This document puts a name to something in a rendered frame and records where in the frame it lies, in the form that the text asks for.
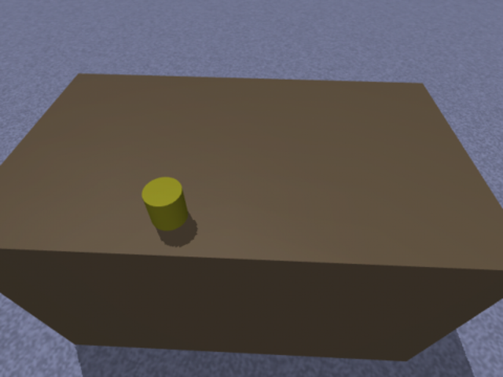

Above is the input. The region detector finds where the can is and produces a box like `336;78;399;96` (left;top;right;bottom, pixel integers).
141;177;188;231

